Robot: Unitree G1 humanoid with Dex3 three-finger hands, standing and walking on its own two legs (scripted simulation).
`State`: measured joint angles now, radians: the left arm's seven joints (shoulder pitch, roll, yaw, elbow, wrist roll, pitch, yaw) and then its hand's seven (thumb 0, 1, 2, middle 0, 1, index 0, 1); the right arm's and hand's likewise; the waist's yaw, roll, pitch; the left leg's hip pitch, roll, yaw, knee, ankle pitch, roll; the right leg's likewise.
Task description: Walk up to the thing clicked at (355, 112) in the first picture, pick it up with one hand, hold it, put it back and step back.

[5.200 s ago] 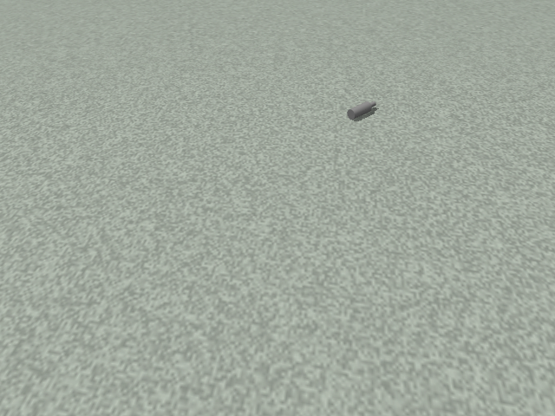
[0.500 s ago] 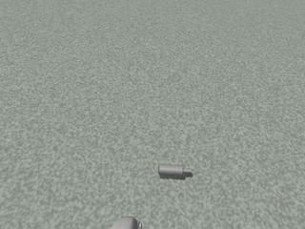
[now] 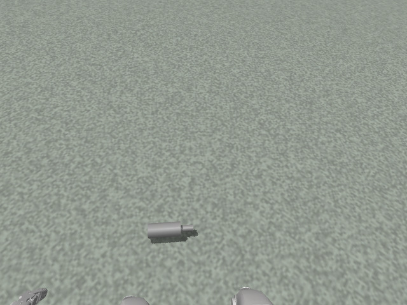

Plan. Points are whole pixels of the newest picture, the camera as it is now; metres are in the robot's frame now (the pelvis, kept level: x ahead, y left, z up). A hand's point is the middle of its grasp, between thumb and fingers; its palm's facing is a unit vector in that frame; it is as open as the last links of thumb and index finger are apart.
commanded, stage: walk up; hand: left
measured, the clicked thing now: (170, 229) +0.52 +0.10 -0.69
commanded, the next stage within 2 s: stand in 1.82 s
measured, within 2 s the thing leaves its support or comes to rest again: neither
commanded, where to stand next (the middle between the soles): +0.11 -0.03 m, yaw +5 degrees
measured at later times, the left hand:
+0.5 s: hand out of the picture +0.05 +0.20 -0.10, palm faces +0.10 -0.88 -0.46, open 7.4 cm
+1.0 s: hand out of the picture +0.07 +0.22 -0.11, palm faces +0.11 -0.93 -0.35, open 7.4 cm
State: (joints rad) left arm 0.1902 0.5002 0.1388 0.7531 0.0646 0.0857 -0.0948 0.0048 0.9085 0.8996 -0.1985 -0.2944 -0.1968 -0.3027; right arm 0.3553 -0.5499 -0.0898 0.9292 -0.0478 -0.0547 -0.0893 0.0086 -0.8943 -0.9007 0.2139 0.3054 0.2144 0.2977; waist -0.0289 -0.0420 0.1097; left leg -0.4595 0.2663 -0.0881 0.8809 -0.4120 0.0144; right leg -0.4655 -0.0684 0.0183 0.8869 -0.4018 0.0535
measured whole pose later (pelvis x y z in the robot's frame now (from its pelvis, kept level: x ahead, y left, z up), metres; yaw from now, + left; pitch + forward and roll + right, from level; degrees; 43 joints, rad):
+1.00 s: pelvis +0.03 -0.05 +0.04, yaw +7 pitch -2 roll -1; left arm 0.14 0.38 0.00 1.07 0.00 -0.03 0.00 0.01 0.90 0.90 -0.20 -0.29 -0.20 -0.30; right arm 0.05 -0.34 0.00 1.06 -0.01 0.02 0.02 0.01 -0.90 -0.90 0.21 0.30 0.21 0.30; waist 0.02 0.00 0.07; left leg -0.28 0.02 -0.04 0.59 -0.27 -0.01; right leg -0.23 -0.04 -0.03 0.52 -0.25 0.03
